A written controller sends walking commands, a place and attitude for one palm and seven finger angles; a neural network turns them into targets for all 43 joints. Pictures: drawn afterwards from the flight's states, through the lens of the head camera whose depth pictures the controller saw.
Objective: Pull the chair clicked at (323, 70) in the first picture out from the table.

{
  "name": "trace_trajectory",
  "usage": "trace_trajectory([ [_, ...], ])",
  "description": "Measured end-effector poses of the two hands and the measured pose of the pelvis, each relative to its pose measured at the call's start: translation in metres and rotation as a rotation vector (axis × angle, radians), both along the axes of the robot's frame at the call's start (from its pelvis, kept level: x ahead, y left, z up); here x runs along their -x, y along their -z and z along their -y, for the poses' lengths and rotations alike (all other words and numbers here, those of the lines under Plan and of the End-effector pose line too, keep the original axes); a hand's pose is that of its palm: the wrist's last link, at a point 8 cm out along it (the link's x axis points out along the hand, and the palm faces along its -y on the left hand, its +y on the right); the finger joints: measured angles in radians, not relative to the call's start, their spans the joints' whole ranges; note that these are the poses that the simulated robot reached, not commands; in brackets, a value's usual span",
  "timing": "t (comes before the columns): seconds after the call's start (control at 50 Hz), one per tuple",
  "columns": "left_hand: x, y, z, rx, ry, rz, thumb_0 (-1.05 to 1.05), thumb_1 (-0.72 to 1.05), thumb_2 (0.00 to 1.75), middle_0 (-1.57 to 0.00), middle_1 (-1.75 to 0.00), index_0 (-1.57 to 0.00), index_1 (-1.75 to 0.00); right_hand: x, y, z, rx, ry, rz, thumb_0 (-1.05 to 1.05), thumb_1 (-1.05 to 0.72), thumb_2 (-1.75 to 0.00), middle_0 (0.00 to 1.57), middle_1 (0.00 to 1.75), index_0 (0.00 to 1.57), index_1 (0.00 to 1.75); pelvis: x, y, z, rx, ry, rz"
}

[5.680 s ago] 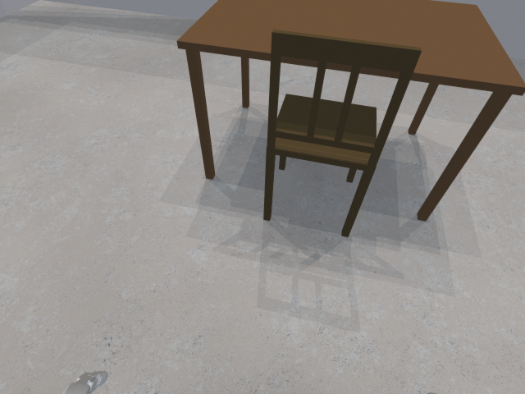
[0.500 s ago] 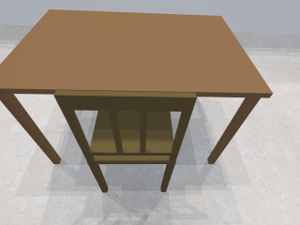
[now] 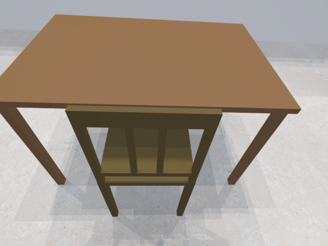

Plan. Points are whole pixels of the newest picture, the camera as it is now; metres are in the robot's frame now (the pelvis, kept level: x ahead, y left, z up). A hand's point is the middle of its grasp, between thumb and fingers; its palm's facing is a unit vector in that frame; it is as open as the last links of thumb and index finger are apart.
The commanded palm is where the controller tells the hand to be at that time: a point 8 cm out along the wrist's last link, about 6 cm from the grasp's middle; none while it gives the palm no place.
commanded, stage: come to a stop and stand still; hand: left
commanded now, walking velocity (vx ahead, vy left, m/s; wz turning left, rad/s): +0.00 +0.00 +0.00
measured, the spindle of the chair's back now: (131, 151) +0.42 +0.13 -0.10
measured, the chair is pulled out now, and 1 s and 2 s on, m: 0.00 0.00 0.00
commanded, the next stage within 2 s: look again from close up in 0.02 s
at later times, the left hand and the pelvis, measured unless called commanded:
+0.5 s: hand out of the picture -0.03 +0.17 -0.18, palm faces +0.03 -0.99 -0.16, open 7.3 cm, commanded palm none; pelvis -0.01 +0.01 +0.00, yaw +0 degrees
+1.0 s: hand out of the picture -0.04 +0.16 -0.18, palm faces +0.02 -0.99 -0.15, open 7.3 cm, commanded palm +0.09 +0.21 -0.08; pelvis +0.00 +0.01 +0.00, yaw +0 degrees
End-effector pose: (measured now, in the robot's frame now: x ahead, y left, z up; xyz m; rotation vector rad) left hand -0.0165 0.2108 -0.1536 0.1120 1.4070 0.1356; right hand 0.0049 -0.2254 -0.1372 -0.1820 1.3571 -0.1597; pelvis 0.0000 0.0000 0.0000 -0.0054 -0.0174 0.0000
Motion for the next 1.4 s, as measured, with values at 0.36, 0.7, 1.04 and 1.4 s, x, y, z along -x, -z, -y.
trace_trajectory([
  [0.36, 0.010, -0.002, -0.011, -0.006, 0.003, -0.025, 0.00, 0.91, 0.90, -0.19, -0.30, -0.20, -0.30, 0.031, 0.004, -0.023, -0.040, 0.034, -0.058, 0.01, -0.91, -0.89, 0.20, 0.30, 0.20, 0.30, 0.006, -0.001, -0.011, -0.003, 0.005, -0.004],
  [0.7, 0.031, -0.002, -0.002, 0.016, -0.011, -0.071, 0.00, 0.91, 0.90, -0.19, -0.30, -0.20, -0.30, 0.032, 0.003, -0.022, -0.034, 0.039, -0.063, 0.01, -0.91, -0.89, 0.20, 0.30, 0.20, 0.30, 0.008, -0.001, -0.011, -0.001, 0.006, -0.016],
  [1.04, -0.005, -0.015, -0.012, -0.040, -0.035, 0.063, 0.03, 0.94, 0.90, -0.20, -0.30, -0.20, -0.30, 0.021, -0.002, -0.015, -0.012, 0.022, 0.024, 0.02, -0.93, -0.89, 0.20, 0.30, 0.20, 0.30, 0.008, 0.002, -0.009, -0.003, -0.012, -0.026],
  [1.4, -0.149, -0.074, 0.029, 0.124, 0.035, 1.298, 0.01, 0.63, 0.78, -0.17, -0.26, -0.17, -0.26, -0.172, -0.034, 0.052, 0.101, -0.261, 0.810, 0.02, -0.91, -0.89, 0.20, 0.30, 0.20, 0.30, 0.036, 0.083, 0.035, -0.001, -0.081, -0.200],
])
